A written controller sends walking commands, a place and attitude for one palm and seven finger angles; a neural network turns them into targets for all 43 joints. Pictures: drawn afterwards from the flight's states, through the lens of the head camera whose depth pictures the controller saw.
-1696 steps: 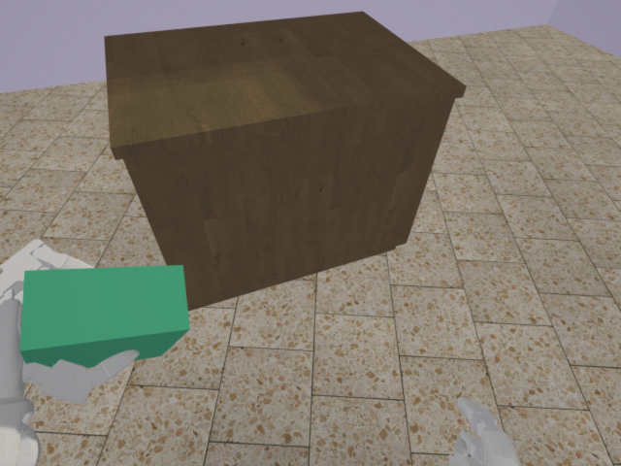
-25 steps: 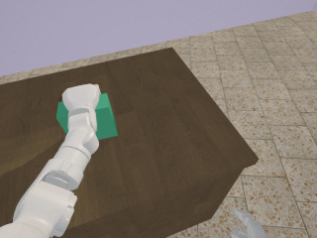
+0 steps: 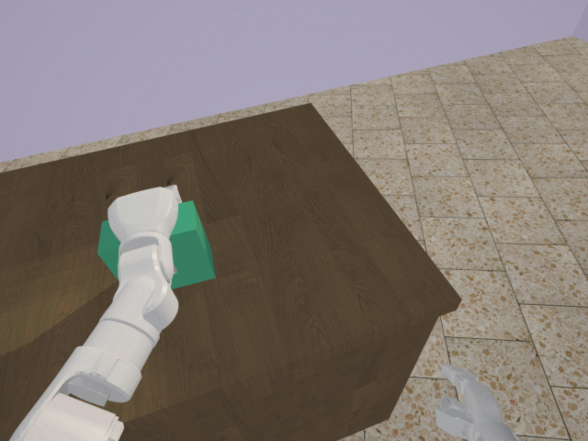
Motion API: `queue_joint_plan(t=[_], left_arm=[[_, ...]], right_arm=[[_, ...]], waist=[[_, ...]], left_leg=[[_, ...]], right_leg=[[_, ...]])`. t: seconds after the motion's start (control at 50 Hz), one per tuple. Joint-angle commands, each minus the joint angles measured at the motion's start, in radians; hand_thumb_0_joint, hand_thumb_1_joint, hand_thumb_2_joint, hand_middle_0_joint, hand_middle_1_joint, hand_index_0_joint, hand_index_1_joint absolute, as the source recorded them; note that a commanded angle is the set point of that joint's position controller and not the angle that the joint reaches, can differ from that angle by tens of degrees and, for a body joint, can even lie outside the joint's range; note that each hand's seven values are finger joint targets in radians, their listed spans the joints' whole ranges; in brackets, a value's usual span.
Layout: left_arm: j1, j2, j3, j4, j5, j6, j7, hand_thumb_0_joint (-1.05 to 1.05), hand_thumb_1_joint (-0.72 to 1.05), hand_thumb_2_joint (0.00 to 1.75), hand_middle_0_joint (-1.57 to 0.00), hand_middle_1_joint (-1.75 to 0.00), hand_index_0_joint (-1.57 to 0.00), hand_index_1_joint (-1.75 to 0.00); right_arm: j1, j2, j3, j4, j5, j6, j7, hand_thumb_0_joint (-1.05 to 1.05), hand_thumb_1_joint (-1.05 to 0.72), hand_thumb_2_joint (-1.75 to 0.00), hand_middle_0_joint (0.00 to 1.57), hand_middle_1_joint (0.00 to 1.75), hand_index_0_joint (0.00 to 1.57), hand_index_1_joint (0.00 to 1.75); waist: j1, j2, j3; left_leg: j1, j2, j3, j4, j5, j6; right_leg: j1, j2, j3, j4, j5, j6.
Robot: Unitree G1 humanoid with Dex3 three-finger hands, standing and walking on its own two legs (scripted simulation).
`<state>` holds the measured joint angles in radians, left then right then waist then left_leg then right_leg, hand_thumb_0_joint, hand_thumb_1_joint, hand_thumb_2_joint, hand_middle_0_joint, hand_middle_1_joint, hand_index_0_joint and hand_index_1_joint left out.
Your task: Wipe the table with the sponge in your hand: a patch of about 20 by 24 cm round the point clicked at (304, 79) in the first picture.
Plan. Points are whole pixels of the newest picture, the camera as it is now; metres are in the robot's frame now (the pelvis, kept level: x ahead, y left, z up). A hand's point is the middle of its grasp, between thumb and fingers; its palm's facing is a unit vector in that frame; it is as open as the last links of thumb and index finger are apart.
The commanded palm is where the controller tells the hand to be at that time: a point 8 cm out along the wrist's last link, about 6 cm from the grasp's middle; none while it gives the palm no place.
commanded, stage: wipe back along the middle lane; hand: left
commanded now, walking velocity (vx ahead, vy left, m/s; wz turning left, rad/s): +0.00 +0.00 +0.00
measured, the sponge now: (166, 259) +0.36 +0.24 +0.04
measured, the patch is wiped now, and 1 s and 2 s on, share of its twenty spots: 0.85 0.90 0.90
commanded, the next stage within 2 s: slide across to the third lane in 1.06 s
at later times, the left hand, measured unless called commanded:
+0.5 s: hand (161, 256) +0.34 +0.22 +0.09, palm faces +0.07 -0.05 -1.00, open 10.1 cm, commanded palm +0.28 +0.21 +0.12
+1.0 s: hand (161, 286) +0.28 +0.20 +0.10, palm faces +0.15 -0.13 -0.98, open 10.1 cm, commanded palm +0.22 +0.19 +0.12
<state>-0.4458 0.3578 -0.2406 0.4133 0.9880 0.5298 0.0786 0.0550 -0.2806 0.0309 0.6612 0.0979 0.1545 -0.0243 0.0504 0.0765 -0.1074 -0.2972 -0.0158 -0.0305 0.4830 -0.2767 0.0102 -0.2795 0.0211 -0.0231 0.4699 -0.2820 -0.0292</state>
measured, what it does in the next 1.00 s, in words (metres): stands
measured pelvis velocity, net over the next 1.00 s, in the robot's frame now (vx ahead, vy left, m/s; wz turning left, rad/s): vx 0.00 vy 0.01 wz -0.03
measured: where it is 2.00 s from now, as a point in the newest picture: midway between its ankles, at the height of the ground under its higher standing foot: outside the picture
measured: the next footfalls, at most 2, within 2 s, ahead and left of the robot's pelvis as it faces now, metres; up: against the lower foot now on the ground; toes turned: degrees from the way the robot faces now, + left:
none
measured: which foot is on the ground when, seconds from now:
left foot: down 0.00-1.00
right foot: down 0.00-1.00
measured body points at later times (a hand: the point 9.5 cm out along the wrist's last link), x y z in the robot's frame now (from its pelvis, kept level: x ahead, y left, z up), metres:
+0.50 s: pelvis +0.00 +0.01 +0.00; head -0.01 -0.03 +0.45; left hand +0.33 +0.22 +0.14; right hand +0.23 -0.21 -0.09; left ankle -0.02 +0.12 -0.74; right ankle -0.03 -0.10 -0.74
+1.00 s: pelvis +0.00 +0.01 +0.00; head -0.03 -0.03 +0.44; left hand +0.27 +0.21 +0.15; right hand +0.23 -0.20 -0.09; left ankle -0.02 +0.12 -0.74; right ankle -0.03 -0.10 -0.74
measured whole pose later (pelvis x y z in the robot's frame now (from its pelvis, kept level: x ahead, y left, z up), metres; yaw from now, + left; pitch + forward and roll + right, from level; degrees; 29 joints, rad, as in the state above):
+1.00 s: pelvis +0.00 +0.01 +0.00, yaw -2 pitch +1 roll +0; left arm -0.02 0.32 -0.32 -0.15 1.00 0.65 0.10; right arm 0.02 -0.26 0.03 0.63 0.11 0.19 0.05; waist 0.08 0.09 -0.10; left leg -0.23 -0.02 0.00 0.52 -0.31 0.02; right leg -0.23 0.02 0.01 0.53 -0.31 -0.02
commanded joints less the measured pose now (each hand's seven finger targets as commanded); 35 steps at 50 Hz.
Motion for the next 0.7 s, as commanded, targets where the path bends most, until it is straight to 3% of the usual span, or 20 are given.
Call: queue_joint_plan(t=[0.0,0.06,0.08,0.18,0.26,0.32,0.36,0.42,0.46,0.5,0.56,0.58,0.62,0.66,0.68], left_arm=[[-0.145,0.059,0.021,-0.100,-0.032,0.007,-0.041,0.00,0.10,1.30,-1.20,-1.60,-1.20,-1.60],[-0.108,0.051,0.028,-0.152,-0.035,0.012,-0.038,0.00,0.10,1.30,-1.20,-1.60,-1.20,-1.60],[-0.086,0.024,0.000,-0.161,-0.035,0.016,-0.037,0.00,0.10,1.30,-1.20,-1.60,-1.20,-1.60],[-0.010,0.007,-0.006,-0.222,-0.049,0.034,-0.030,0.00,0.10,1.30,-1.20,-1.60,-1.20,-1.60],[-0.002,0.033,0.015,-0.262,-0.049,0.060,-0.029,0.00,0.10,1.30,-1.20,-1.60,-1.20,-1.60],[0.036,-0.004,-0.023,-0.274,-0.049,0.078,-0.032,0.00,0.10,1.30,-1.20,-1.60,-1.20,-1.60],[0.027,0.013,-0.010,-0.300,-0.051,0.086,-0.032,0.00,0.10,1.30,-1.20,-1.60,-1.20,-1.60],[0.027,-0.010,-0.043,-0.292,-0.046,0.103,-0.039,0.00,0.10,1.30,-1.20,-1.60,-1.20,-1.60],[0.035,0.032,-0.001,-0.311,-0.048,0.107,-0.039,0.00,0.10,1.30,-1.20,-1.60,-1.20,-1.60],[0.090,-0.022,-0.049,-0.334,-0.043,0.101,-0.042,0.00,0.10,1.30,-1.20,-1.60,-1.20,-1.60],[0.199,-0.028,-0.041,-0.399,-0.054,0.093,-0.042,0.00,0.10,1.30,-1.20,-1.60,-1.20,-1.60],[0.223,-0.057,-0.076,-0.420,-0.057,0.096,-0.043,0.00,0.10,1.30,-1.20,-1.60,-1.20,-1.60],[0.214,-0.060,-0.087,-0.445,-0.058,0.108,-0.043,0.00,0.10,1.30,-1.20,-1.60,-1.20,-1.60],[0.244,-0.030,-0.050,-0.477,-0.062,0.120,-0.038,0.00,0.10,1.30,-1.20,-1.60,-1.20,-1.60],[0.255,-0.050,-0.074,-0.490,-0.062,0.127,-0.035,0.00,0.10,1.30,-1.20,-1.60,-1.20,-1.60]], right_arm=[[-0.157,-0.099,-0.027,-0.154,-0.001,-0.045,-0.004,0.00,-0.90,-0.90,0.20,0.30,0.20,0.30],[-0.176,-0.097,-0.030,-0.163,0.001,-0.047,0.003,0.00,-0.90,-0.90,0.20,0.30,0.20,0.30],[-0.175,-0.094,-0.028,-0.167,-0.002,-0.048,0.005,0.00,-0.90,-0.90,0.20,0.30,0.20,0.30],[-0.193,-0.091,-0.029,-0.178,-0.002,-0.048,0.018,0.00,-0.90,-0.90,0.20,0.30,0.20,0.30],[-0.212,-0.094,-0.029,-0.176,0.001,-0.046,0.019,0.00,-0.90,-0.90,0.20,0.30,0.20,0.30],[-0.221,-0.086,-0.023,-0.183,0.004,-0.048,0.024,0.00,-0.90,-0.90,0.20,0.30,0.20,0.30],[-0.229,-0.087,-0.024,-0.182,0.005,-0.047,0.027,0.00,-0.90,-0.90,0.20,0.30,0.20,0.30],[-0.232,-0.082,-0.019,-0.184,0.006,-0.047,0.028,0.00,-0.90,-0.90,0.20,0.30,0.20,0.30],[-0.239,-0.085,-0.021,-0.185,0.005,-0.047,0.030,0.00,-0.90,-0.90,0.20,0.30,0.20,0.30],[-0.239,-0.076,-0.019,-0.196,0.005,-0.051,0.038,0.00,-0.90,-0.90,0.20,0.30,0.20,0.30],[-0.255,-0.075,-0.022,-0.211,0.005,-0.053,0.058,0.00,-0.90,-0.90,0.20,0.30,0.20,0.30],[-0.253,-0.070,-0.020,-0.219,0.004,-0.050,0.063,0.00,-0.90,-0.90,0.20,0.30,0.20,0.30],[-0.263,-0.070,-0.022,-0.216,0.007,-0.046,0.069,0.00,-0.90,-0.90,0.20,0.30,0.20,0.30],[-0.276,-0.073,-0.024,-0.216,0.008,-0.046,0.072,0.00,-0.90,-0.90,0.20,0.30,0.20,0.30],[-0.274,-0.070,-0.022,-0.220,0.007,-0.046,0.075,0.00,-0.90,-0.90,0.20,0.30,0.20,0.30]], waist=[[-0.004,-0.154,-0.175],[0.008,-0.126,-0.184],[0.010,-0.122,-0.194],[0.017,-0.162,-0.195],[0.021,-0.162,-0.176],[0.021,-0.154,-0.155],[0.023,-0.142,-0.163],[0.019,-0.150,-0.140],[0.028,-0.127,-0.153],[0.030,-0.127,-0.174],[0.042,-0.124,-0.197],[0.041,-0.133,-0.182],[0.032,-0.136,-0.143],[0.045,-0.143,-0.141],[0.043,-0.138,-0.137]], left_leg=[[0.064,-0.012,0.014,-0.018,0.316,0.030],[0.080,-0.008,0.007,-0.020,0.324,0.029],[0.088,-0.011,0.010,-0.014,0.334,0.030],[0.083,-0.008,0.008,-0.013,0.337,0.031],[0.084,-0.004,0.006,-0.022,0.311,0.029],[0.085,-0.005,0.007,-0.024,0.310,0.028],[0.091,-0.002,0.001,-0.026,0.306,0.027],[0.089,-0.002,0.002,-0.027,0.289,0.029],[0.092,0.000,-0.001,-0.029,0.291,0.027],[0.106,-0.003,0.001,-0.012,0.337,0.027],[0.109,0.003,-0.006,-0.005,0.385,0.024],[0.108,0.004,-0.004,-0.004,0.389,0.026],[0.095,0.006,-0.003,-0.005,0.364,0.027],[0.093,0.009,-0.009,-0.012,0.358,0.026],[0.098,0.008,-0.005,-0.008,0.363,0.027]], right_leg=[[0.130,-0.018,0.025,-0.028,0.447,-0.027],[0.123,-0.015,0.021,-0.025,0.425,-0.034],[0.130,-0.015,0.015,-0.019,0.432,-0.033],[0.146,-0.012,0.015,-0.012,0.446,-0.031],[0.133,-0.011,0.021,-0.016,0.409,-0.032],[0.123,-0.010,0.014,-0.016,0.391,-0.030],[0.124,-0.007,0.016,-0.013,0.376,-0.035],[0.107,-0.006,0.012,-0.017,0.347,-0.032],[0.120,-0.006,0.012,-0.009,0.344,-0.036],[0.128,-0.004,0.007,0.007,0.391,-0.038],[0.153,-0.002,0.011,0.025,0.446,-0.041],[0.150,-0.002,0.000,0.025,0.443,-0.037],[0.130,-0.001,0.007,0.018,0.429,-0.037],[0.137,0.003,0.007,0.021,0.413,-0.039],[0.135,0.003,0.002,0.024,0.415,-0.039]])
